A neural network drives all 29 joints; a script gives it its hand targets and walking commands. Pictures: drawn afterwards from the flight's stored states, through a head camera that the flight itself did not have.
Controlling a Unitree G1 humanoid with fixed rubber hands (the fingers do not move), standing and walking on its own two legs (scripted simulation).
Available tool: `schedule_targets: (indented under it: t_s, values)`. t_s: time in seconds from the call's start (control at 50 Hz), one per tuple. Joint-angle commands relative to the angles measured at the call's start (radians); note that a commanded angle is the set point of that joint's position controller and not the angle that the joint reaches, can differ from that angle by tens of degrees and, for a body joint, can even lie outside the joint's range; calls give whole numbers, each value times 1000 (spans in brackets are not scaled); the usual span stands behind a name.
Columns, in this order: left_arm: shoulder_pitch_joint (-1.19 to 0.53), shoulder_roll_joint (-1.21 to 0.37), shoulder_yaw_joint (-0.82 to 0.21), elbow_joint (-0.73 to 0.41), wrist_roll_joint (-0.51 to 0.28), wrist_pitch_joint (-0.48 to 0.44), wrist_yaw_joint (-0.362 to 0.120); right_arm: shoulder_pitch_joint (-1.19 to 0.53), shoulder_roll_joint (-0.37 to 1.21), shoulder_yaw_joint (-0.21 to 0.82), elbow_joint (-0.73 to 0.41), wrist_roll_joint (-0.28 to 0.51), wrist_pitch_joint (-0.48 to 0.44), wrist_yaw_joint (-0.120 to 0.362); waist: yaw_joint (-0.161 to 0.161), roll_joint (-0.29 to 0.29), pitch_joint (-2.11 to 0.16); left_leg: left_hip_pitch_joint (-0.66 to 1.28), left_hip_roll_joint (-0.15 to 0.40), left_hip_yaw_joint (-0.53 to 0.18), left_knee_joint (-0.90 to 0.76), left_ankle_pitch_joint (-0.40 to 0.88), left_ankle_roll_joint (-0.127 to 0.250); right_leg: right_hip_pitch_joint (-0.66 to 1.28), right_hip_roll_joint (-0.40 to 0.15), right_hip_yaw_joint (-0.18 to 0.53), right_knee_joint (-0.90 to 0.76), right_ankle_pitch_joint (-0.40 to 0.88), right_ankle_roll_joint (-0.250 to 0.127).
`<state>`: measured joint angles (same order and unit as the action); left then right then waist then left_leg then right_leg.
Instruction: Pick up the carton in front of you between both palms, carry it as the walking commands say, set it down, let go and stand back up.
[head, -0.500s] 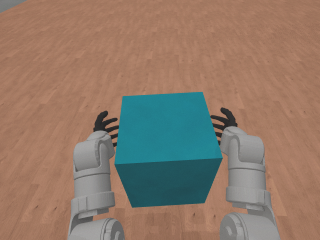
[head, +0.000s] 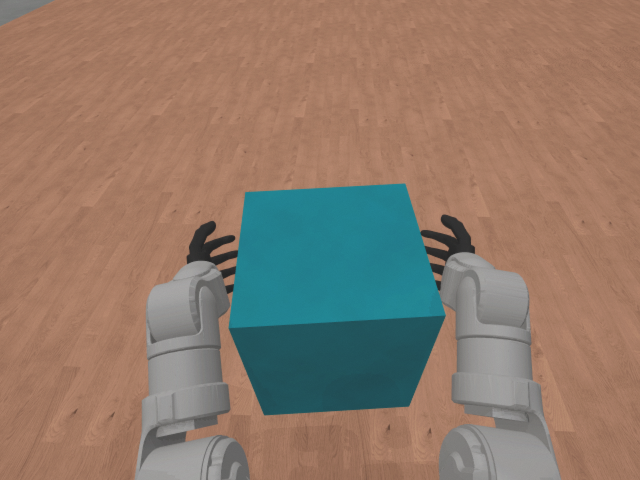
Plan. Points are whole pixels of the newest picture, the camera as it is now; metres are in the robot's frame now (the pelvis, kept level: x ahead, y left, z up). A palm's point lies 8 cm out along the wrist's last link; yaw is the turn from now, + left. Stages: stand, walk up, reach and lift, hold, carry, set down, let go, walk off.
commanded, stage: carry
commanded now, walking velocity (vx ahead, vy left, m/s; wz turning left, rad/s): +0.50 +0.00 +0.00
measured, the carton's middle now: (331, 304) +0.34 +0.00 +0.04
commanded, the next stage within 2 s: none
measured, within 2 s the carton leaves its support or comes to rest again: neither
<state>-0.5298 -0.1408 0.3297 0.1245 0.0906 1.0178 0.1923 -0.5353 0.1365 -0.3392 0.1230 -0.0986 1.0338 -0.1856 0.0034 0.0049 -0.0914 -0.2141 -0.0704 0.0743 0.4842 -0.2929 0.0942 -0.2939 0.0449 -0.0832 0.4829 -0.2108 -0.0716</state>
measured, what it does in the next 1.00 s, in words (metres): walks ahead: right foot, then left foot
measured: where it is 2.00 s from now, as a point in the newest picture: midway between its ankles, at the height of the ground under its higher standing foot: (339, 282)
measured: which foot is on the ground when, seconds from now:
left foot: down 0.00-0.44, up 0.46-0.84, down 0.86-1.00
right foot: down 0.00-0.14, up 0.16-0.40, down 0.42-0.88, up 0.90-1.00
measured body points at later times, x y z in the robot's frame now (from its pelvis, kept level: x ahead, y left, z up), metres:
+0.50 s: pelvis +0.13 -0.06 -0.01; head +0.12 -0.05 +0.44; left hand +0.49 +0.10 +0.12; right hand +0.49 -0.22 +0.13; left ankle +0.00 +0.05 -0.68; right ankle +0.15 -0.14 -0.74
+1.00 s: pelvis +0.41 -0.03 +0.00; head +0.45 -0.04 +0.45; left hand +0.76 +0.09 +0.06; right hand +0.73 -0.22 +0.06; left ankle +0.46 +0.04 -0.74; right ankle +0.29 -0.14 -0.64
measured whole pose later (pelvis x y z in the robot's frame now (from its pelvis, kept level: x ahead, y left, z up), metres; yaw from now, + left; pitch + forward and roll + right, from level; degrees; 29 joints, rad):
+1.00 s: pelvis +0.41 -0.03 +0.00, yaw -4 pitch +5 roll +0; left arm -0.41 -0.16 0.31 -0.05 0.05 0.99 0.17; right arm -0.40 0.18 -0.28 -0.05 -0.07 0.99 -0.16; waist -0.04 -0.01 -0.01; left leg -0.41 0.00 0.16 0.48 -0.17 0.08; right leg -0.47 0.00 -0.02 1.19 -0.41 -0.01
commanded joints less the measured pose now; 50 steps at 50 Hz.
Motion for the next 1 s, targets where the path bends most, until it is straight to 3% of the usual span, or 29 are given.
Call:
schedule_targets:
  t_s: [0.0,0.04,0.08,0.1,0.16,0.22,0.3,0.34,0.36,0.38,0.4,0.42,0.44,0.46,0.5,0.54,0.6,0.7,0.74,0.76,0.78,0.8,0.82,0.84,0.86,0.88,0.9,0.94,0.98]
  values:
    - [-647,-802,-577,-65,-170,-13,-1,-658,783,559,-64,157,-24,1,-2,6,-348,83,193,-177,-71,118,-3,129,-164,169,-23,47,-37]
    - [-688,-805,-590,-95,-183,-16,1,-682,783,567,-90,171,-27,-1,-26,34,-309,70,216,-275,-121,-248,56,7,-118,162,52,-262,-48]
    - [-721,-788,-590,-110,-190,-16,9,-717,762,570,-103,184,-27,-10,-59,113,-210,113,311,-436,-241,-480,130,-216,-40,62,177,-309,-28]
    - [-721,-771,-582,-108,-190,-14,15,-734,744,573,-116,188,-25,-17,-57,126,-182,126,361,-493,-262,-464,161,-281,-44,43,249,-276,-20]
    - [-698,-700,-553,-120,-195,-4,36,-736,685,594,-163,219,-16,-36,-67,48,-201,245,402,-512,-208,-172,196,-422,-67,63,364,-254,-7]
    - [-652,-640,-521,-121,-189,9,52,-714,644,604,-192,245,-5,-49,-80,34,-245,354,375,-427,-158,140,184,-461,-56,32,342,-248,16]
    - [-608,-613,-495,-116,-176,32,57,-683,630,595,-203,251,13,-49,-72,101,-260,330,310,-275,-92,395,124,-333,-11,-35,203,-210,22]
    - [-599,-631,-501,-116,-174,42,56,-660,641,587,-182,253,22,-42,-2,140,-296,180,234,-113,36,537,47,-33,42,-95,14,-93,12]
    - [-605,-639,-501,-122,-171,45,56,-648,650,587,-182,255,24,-38,44,118,-354,24,196,-48,154,513,4,222,9,-44,-29,-32,-12]
    - [-588,-639,-498,-124,-162,44,56,-669,656,588,-191,253,29,-34,100,-38,-417,-193,138,9,369,329,-51,459,-146,200,-73,-120,-89]
    - [-610,-628,-501,-132,-160,42,56,-671,670,580,-192,243,36,-31,99,-275,-406,-496,11,17,612,-143,-89,613,-373,612,-118,27,-218]
    - [-634,-653,-521,-162,-178,41,50,-679,664,568,-180,235,38,-27,97,-220,-390,-601,19,-67,743,-273,-63,629,-384,670,-86,232,-276]
    - [-676,-672,-553,-199,-205,39,41,-659,678,560,-154,233,39,-24,97,-128,-378,-632,50,-88,817,-260,-53,591,-375,626,-52,344,-265]
    - [-701,-698,-584,-222,-225,40,31,-635,693,538,-125,212,38,-25,85,-41,-379,-615,76,-107,802,-221,-48,529,-360,548,-40,332,-235]
    - [-790,-747,-649,-286,-285,26,11,-633,705,512,-139,179,24,-30,56,2,-360,-574,115,-108,720,-145,-51,433,-324,450,-79,196,-180]
    - [-799,-755,-677,-337,-317,10,1,-652,701,518,-201,175,10,-33,58,-83,-346,-563,119,-71,646,-94,-60,377,-306,401,-109,160,-172]
    - [-703,-739,-676,-316,-316,7,2,-644,665,546,-251,173,-3,-37,70,-118,-327,-587,132,-53,498,-30,-73,396,-307,366,-139,224,-188]
    - [-563,-747,-671,-220,-269,-1,-10,-532,671,572,-201,138,-4,-19,78,-148,-281,-438,72,57,157,196,-66,395,-218,174,-116,527,-96]
    - [-534,-766,-668,-202,-246,-11,-15,-507,698,583,-182,139,-11,-6,46,-170,-295,-291,37,105,36,249,-49,389,-205,101,-54,693,-56]
    - [-529,-780,-669,-199,-237,-17,-16,-508,715,591,-176,143,-15,0,17,-172,-324,-187,12,132,-16,280,-45,388,-198,66,17,808,-32]
    - [-528,-788,-668,-198,-226,-23,-16,-503,728,599,-167,147,-21,5,-29,-149,-379,7,3,145,-78,306,-35,336,-173,16,157,809,3]
    - [-525,-782,-665,-193,-214,-26,-13,-496,740,607,-159,154,-27,9,-54,-80,-437,263,95,68,-65,307,-11,160,-155,-7,340,583,37]
    - [-501,-782,-661,-192,-201,-27,-11,-480,731,615,-154,158,-35,9,-49,136,-513,514,347,-312,-13,411,86,-129,-92,13,559,130,75]
    - [-496,-788,-670,-197,-194,-24,-11,-451,742,615,-148,157,-41,8,-50,283,-557,630,485,-611,-72,484,190,-346,37,45,809,-331,83]
    - [-489,-806,-678,-204,-199,-24,-10,-424,763,629,-162,166,-45,10,-66,215,-530,634,474,-646,-103,448,222,-457,1,111,894,-322,58]
    - [-476,-847,-669,-249,-211,-37,-14,-433,814,671,-223,192,-52,20,-56,132,-500,591,451,-553,-91,421,195,-485,-50,136,894,-267,42]
    - [-471,-871,-673,-261,-211,-43,-20,-447,858,701,-254,209,-58,29,-55,56,-453,483,428,-461,-116,412,151,-453,-94,142,808,-213,51]
    - [-379,-890,-683,-289,-206,-48,-30,-417,893,751,-327,252,-70,49,-39,38,-407,367,387,-336,-186,346,91,-369,-134,116,636,-143,67]
    - [-262,-880,-716,-329,-189,-53,-35,-325,874,790,-394,262,-75,66,-39,88,-391,360,381,-286,-220,378,93,-349,-113,62,493,-146,75]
